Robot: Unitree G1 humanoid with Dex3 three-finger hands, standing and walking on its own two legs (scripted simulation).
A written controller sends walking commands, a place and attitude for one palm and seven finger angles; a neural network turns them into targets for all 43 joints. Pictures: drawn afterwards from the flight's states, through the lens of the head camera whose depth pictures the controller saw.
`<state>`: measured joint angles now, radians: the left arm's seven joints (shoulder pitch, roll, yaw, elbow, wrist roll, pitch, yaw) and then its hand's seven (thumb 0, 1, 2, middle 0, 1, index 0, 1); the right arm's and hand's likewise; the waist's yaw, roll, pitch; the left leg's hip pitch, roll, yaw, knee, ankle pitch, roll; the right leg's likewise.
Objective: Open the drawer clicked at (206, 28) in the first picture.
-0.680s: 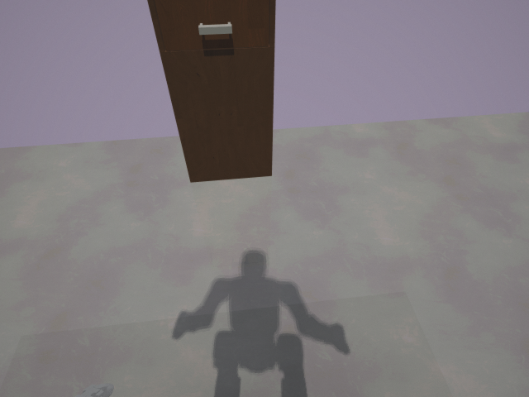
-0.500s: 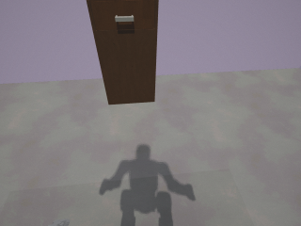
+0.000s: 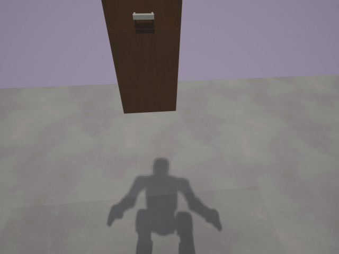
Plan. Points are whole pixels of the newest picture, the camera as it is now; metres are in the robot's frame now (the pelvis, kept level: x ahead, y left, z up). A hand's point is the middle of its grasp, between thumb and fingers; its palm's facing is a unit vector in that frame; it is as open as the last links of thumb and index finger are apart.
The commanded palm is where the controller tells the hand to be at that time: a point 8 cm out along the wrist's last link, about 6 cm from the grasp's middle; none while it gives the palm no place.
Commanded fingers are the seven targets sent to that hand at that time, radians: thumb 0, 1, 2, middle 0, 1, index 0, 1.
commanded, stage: stand and wait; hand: left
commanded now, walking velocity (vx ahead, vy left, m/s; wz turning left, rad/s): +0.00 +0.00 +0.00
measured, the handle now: (143, 15) +1.32 +0.24 +0.04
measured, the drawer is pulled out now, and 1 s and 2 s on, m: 0.00 0.00 0.00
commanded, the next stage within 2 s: look at it before walking up in 0.14 s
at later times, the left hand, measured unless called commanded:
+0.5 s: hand out of the picture +0.08 +0.25 -0.15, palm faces -0.03 -0.94 -0.33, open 7.4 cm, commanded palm none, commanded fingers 0.00 0.90 0.90 -0.20 -0.30 -0.20 -0.30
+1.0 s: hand out of the picture +0.07 +0.23 -0.16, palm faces -0.04 -0.95 -0.30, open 7.4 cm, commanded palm none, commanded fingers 0.00 0.90 0.90 -0.20 -0.30 -0.20 -0.30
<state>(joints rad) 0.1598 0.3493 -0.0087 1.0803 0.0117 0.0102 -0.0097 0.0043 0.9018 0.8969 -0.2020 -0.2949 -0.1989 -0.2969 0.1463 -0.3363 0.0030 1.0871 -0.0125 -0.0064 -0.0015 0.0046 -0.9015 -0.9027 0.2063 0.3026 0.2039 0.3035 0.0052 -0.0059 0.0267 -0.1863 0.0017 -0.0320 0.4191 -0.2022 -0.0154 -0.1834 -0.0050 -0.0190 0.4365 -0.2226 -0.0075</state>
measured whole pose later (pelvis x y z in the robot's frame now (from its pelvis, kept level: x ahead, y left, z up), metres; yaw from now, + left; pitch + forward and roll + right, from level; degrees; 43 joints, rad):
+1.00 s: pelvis +0.02 +0.00 +0.00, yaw -2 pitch -1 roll +0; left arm 0.19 0.31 -0.01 1.09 0.02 0.02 -0.01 0.00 0.90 0.90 -0.20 -0.29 -0.20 -0.30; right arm 0.15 -0.30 0.01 1.11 -0.02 0.00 0.00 0.00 -0.90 -0.90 0.20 0.30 0.20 0.30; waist 0.01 -0.01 -0.01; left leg -0.16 0.01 -0.01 0.42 -0.25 -0.02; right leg -0.17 0.00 0.00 0.44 -0.26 -0.01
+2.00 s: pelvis +0.40 +0.00 +0.00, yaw -18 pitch -1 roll +1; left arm 0.18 0.19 0.08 0.97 0.04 0.03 -0.04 0.00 0.91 0.90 -0.19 -0.29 -0.19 -0.30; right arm 0.39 -0.17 -0.05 1.09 -0.02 -0.09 -0.02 -0.01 -0.93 -0.90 0.20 0.30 0.20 0.30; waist -0.01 -0.04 0.02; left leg -0.04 0.00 0.30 0.35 -0.30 0.06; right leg -0.65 -0.13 -0.05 0.98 -0.11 0.02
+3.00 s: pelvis +0.59 -0.08 +0.00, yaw -3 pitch +1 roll -2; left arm 0.20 0.26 0.08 0.95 0.02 0.07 0.02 0.00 0.91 0.90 -0.20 -0.29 -0.19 -0.30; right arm 0.21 -0.18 -0.05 0.93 -0.02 0.03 0.00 0.00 -0.90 -0.90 0.21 0.30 0.20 0.30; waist -0.02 0.00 0.04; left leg -0.34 -0.04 -0.01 0.44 -0.13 0.06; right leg -0.44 -0.08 -0.01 0.95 -0.40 0.09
